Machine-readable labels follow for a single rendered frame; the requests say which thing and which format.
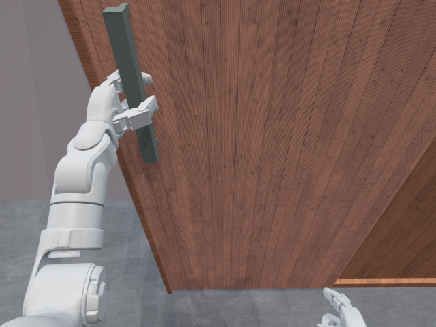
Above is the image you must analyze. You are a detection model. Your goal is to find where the left robot hand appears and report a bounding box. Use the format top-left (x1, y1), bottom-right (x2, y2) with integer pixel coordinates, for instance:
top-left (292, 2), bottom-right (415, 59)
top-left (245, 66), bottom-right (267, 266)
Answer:
top-left (87, 70), bottom-right (159, 140)

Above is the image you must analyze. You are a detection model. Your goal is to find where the right robot hand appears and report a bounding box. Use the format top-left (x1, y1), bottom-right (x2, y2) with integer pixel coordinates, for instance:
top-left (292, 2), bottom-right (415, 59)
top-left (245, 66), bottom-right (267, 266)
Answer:
top-left (317, 287), bottom-right (367, 327)

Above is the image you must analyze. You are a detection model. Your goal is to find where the robot left forearm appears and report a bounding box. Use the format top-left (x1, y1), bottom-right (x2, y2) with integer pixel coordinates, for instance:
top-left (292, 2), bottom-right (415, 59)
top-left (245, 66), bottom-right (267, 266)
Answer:
top-left (23, 121), bottom-right (119, 317)

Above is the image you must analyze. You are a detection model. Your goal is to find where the handle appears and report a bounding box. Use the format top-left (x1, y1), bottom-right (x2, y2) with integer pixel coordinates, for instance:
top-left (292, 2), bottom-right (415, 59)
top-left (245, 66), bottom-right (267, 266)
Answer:
top-left (102, 3), bottom-right (160, 164)

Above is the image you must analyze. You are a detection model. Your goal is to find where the wardrobe door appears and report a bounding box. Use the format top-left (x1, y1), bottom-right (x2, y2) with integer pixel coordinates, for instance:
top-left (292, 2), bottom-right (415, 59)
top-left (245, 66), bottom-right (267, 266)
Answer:
top-left (72, 0), bottom-right (436, 290)
top-left (338, 136), bottom-right (436, 279)

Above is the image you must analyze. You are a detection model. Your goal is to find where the left robot upper arm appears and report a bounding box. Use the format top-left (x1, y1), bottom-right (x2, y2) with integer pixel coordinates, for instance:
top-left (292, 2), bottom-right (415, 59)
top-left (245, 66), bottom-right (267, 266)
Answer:
top-left (0, 263), bottom-right (107, 327)

